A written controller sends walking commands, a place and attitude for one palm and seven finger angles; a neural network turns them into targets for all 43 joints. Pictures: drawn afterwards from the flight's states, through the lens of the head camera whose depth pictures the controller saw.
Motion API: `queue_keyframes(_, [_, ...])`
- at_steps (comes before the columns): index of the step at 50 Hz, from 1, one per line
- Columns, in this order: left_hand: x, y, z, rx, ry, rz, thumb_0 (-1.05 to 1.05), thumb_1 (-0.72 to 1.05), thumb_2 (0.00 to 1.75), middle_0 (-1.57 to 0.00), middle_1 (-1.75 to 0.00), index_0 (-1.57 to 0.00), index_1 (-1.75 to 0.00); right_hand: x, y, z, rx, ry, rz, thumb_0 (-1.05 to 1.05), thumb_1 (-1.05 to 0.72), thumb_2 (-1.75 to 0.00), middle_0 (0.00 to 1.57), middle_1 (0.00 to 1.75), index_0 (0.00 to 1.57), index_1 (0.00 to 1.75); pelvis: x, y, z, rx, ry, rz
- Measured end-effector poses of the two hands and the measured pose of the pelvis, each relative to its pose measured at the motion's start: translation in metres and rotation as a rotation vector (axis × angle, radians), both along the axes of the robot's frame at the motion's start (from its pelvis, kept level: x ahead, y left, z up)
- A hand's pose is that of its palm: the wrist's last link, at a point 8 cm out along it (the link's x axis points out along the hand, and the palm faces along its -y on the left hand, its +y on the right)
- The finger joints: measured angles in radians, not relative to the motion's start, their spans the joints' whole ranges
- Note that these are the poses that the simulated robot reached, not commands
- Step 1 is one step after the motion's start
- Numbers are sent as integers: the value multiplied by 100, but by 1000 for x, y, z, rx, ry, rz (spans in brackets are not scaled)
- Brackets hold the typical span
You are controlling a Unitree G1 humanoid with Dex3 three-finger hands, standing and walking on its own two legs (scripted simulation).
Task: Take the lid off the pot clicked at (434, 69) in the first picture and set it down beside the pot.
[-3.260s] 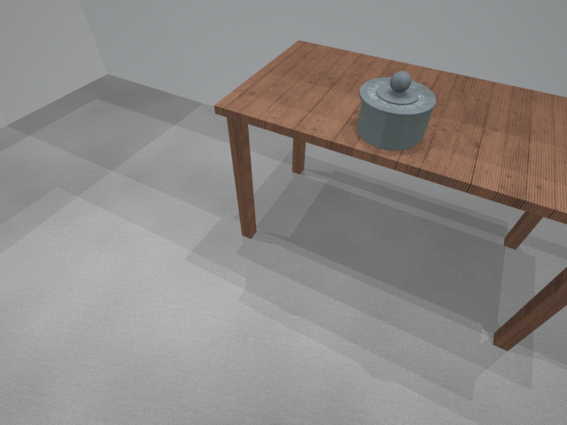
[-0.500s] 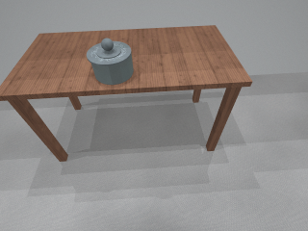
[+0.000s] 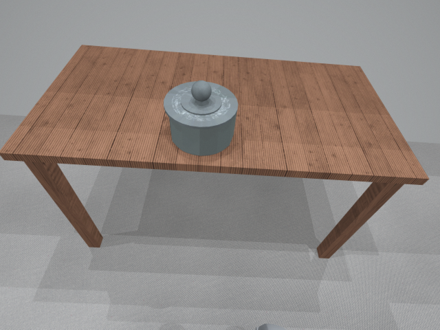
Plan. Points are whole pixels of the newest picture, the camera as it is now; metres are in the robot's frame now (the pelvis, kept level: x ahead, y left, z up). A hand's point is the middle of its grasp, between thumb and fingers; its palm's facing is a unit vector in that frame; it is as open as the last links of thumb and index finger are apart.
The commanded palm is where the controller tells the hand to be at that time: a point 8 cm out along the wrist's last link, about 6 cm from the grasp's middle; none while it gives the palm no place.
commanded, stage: take the last steps up to it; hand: left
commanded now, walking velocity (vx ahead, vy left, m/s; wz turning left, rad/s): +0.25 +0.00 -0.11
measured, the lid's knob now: (201, 90) +0.66 +0.11 +0.06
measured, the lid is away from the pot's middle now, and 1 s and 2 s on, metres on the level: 0.00 0.00 0.00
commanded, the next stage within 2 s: come to a stop and stand still in 0.22 s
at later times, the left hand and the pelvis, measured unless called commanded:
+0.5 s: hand (154, 278) +0.24 +0.16 -0.16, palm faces -0.02 -0.97 -0.25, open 7.2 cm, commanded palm none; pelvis +0.16 -0.02 +0.00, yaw -3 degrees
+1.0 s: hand (111, 314) +0.17 +0.24 -0.18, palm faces -0.03 -0.98 -0.20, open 7.4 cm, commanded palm none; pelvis +0.15 +0.04 +0.01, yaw -5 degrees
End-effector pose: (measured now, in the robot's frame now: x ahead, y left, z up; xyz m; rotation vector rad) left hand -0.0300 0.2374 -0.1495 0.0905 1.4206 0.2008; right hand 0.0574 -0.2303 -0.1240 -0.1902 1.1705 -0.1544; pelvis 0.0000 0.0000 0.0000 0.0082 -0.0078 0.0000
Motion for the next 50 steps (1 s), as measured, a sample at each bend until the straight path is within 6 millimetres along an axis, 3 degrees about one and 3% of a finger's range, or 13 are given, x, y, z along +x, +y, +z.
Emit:
queue_keyframes(7, [112, 2, 16, 13, -137, -59, 1, 92, 90, -20, -29, -19, -30, -8, 15, -8, 47, 135, -69, 0, -93, -89, 20, 30, 20, 30, 50, 9, 7, 24, 6, -17])
queue_keyframes(14, [213, -13, 21, 41, -205, -150, 1, 92, 90, -20, -29, -19, -30, -8, 23, -27, 116, 267, -142, 1, -92, -89, 20, 30, 20, 30, 106, -2, -1, 30, 5, -34])
queue_keyframes(17, [248, -23, 14, 56, -255, -172, 1, 92, 90, -20, -29, -19, -30, 1, 19, -41, 140, 318, -160, 1, -91, -89, 20, 30, 20, 30, 131, -14, -13, 23, 2, -40])
queue_keyframes(19, [259, -30, 14, 53, -264, -167, 1, 92, 90, -20, -29, -19, -30, 15, 13, -42, 134, 329, -163, 1, -91, -89, 20, 30, 20, 30, 141, -17, -13, 8, -6, -39])
queue_keyframes(22, [264, -35, 18, 57, -238, -151, 0, 92, 90, -20, -29, -20, -30, 47, 5, -36, 111, 297, -162, 1, -91, -89, 20, 30, 20, 30, 152, -18, -6, 4, -5, -48])
queue_keyframes(27, [270, -22, 22, 77, -186, -157, 0, 94, 90, -20, -29, -20, -30, 103, -1, -28, 86, 198, -154, 1, -91, -89, 20, 30, 20, 30, 163, -12, 1, 9, 10, -55])
queue_keyframes(34, [267, 9, 10, 57, -165, -132, 0, 92, 90, -20, -29, -20, -30, 152, 4, -15, 16, 94, -115, 1, -93, -89, 20, 30, 20, 30, 167, 14, -2, -4, 4, -60])
queue_keyframes(37, [263, 26, -4, 41, -154, -112, 0, 92, 90, -20, -29, -20, -30, 159, 15, -11, -15, 56, -101, 1, -92, -89, 20, 30, 20, 30, 167, 28, -8, -15, -6, -55])
queue_keyframes(42, [245, 43, -2, 29, -114, -92, 1, 91, 90, -20, -29, -20, -30, 154, 37, 5, -31, 59, -68, 1, -92, -89, 20, 30, 20, 30, 163, 37, 2, -28, -5, -54])
queue_keyframes(50, [197, 49, 4, 21, 11, -111, 1, 91, 90, -20, -29, -19, -30, 136, 40, 9, -23, 56, -107, 1, -92, -89, 20, 30, 20, 30, 152, 40, 9, -24, 11, -79])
